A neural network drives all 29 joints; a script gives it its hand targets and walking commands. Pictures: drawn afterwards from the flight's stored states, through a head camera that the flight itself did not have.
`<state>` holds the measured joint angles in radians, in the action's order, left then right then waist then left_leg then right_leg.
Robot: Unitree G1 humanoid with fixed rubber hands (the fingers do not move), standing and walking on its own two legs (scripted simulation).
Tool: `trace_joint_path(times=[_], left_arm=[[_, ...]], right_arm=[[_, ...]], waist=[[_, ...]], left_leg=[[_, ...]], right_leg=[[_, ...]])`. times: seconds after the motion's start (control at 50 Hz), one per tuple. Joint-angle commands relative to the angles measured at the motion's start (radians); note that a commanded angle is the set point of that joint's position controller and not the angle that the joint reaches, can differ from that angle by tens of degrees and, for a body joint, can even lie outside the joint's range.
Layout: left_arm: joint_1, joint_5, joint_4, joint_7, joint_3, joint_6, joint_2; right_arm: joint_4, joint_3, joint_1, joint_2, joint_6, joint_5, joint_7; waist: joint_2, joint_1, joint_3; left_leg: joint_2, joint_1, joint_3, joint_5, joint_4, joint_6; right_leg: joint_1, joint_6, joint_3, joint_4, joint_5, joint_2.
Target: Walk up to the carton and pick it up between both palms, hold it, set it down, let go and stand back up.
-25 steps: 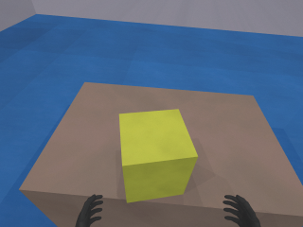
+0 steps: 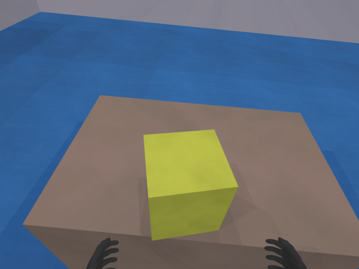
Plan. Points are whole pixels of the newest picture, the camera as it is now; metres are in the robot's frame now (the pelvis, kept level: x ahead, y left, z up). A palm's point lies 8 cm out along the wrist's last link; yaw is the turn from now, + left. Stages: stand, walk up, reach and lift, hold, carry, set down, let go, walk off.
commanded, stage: set down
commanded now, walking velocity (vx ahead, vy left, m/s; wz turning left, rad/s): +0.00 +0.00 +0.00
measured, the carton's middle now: (183, 185) +0.40 +0.00 -0.08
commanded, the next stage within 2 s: let go in 0.88 s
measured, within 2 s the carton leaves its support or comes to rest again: neither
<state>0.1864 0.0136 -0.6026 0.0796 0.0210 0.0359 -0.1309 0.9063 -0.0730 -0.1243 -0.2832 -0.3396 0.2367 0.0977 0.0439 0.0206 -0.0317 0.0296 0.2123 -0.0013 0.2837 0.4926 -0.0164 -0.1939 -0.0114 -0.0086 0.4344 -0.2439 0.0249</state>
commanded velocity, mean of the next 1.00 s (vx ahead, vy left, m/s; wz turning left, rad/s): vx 0.00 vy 0.00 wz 0.00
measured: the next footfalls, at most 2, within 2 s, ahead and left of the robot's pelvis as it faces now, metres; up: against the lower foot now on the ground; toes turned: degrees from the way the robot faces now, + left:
none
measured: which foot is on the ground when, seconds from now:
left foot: down 0.00-1.00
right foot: down 0.00-1.00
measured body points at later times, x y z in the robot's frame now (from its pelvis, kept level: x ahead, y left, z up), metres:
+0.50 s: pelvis +0.00 +0.00 +0.00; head +0.00 +0.02 +0.45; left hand +0.16 +0.22 -0.10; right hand +0.16 -0.24 -0.08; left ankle -0.01 +0.12 -0.74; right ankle -0.01 -0.12 -0.74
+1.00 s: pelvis +0.00 +0.00 +0.00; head +0.00 +0.02 +0.45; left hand +0.16 +0.22 -0.10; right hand +0.16 -0.24 -0.09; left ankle -0.01 +0.12 -0.74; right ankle -0.01 -0.12 -0.74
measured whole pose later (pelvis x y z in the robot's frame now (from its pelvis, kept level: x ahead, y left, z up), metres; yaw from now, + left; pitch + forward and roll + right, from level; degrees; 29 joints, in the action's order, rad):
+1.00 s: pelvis +0.00 +0.00 +0.00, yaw +0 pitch -1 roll -1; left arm 0.19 0.01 -0.57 0.02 0.00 -0.13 -0.19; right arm 0.85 -0.05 -0.14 -0.23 -0.24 0.11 0.04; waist 0.02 0.00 0.00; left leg 0.03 0.19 0.00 0.28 0.49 -0.01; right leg -0.17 -0.01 -0.01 0.43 -0.24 0.02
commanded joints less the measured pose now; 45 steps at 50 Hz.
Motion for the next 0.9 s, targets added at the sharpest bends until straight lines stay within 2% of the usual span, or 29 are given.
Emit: trace_joint_path(times=[0.0,0.44,0.88], left_arm=[[-0.036,-0.007,0.237,-0.008,-0.046,0.001,-0.107],[-0.061,-0.017,0.242,-0.057,-0.080,-0.117,-0.173],[-0.077,-0.012,0.238,-0.058,-0.078,-0.143,-0.172]], right_arm=[[-0.202,0.093,0.005,-0.049,-0.007,-0.133,-0.025],[-0.237,0.126,-0.012,0.014,0.052,-0.228,-0.078],[-0.241,0.131,0.015,-0.007,0.080,-0.245,-0.075]], waist=[[-0.030,-0.017,0.007],[-0.051,-0.036,0.017],[-0.053,-0.032,0.029]], left_leg=[[-0.033,-0.178,0.057,-0.271,-0.130,-0.017],[-0.034,-0.176,0.075,-0.250,-0.122,-0.010],[-0.023,-0.159,0.071,-0.254,-0.127,-0.006]], right_leg=[[0.055,-0.020,0.016,-0.133,0.199,-0.010],[0.090,0.004,0.016,-0.115,0.204,-0.017],[0.079,0.000,0.003,-0.092,0.174,-0.006]])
